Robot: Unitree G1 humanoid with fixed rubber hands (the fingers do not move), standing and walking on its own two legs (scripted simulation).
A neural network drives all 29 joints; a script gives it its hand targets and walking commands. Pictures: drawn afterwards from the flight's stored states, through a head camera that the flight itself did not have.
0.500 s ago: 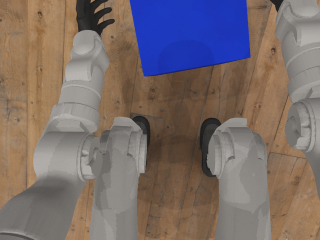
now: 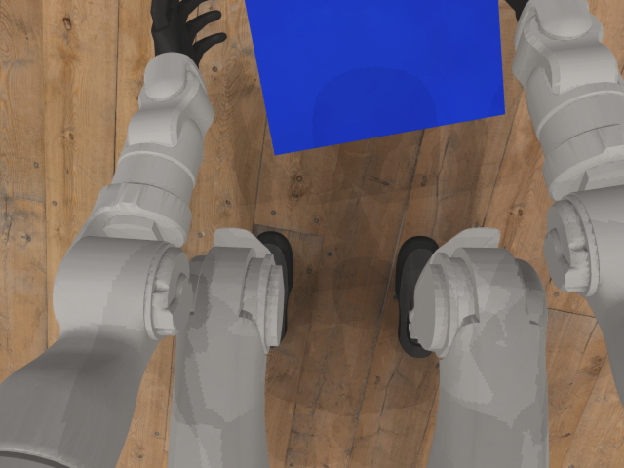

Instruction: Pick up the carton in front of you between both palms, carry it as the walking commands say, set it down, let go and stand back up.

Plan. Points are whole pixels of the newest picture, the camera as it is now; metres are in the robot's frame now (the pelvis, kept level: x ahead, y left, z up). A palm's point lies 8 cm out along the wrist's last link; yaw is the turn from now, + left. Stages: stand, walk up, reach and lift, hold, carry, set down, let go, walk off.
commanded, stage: reach and lift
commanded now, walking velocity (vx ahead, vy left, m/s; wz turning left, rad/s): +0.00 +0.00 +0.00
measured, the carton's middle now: (365, 50) +0.51 -0.04 -0.25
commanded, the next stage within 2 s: none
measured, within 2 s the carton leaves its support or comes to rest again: leaves its support in 0.44 s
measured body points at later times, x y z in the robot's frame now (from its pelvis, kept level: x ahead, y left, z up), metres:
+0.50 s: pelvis +0.00 +0.00 -0.01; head +0.35 -0.05 +0.27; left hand +0.53 +0.12 -0.16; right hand +0.55 -0.18 -0.18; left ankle +0.12 +0.13 -0.34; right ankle +0.11 -0.12 -0.34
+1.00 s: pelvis +0.00 +0.01 +0.10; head +0.25 -0.04 +0.47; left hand +0.50 +0.12 +0.03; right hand +0.50 -0.19 +0.03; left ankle +0.13 +0.14 -0.34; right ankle +0.11 -0.12 -0.34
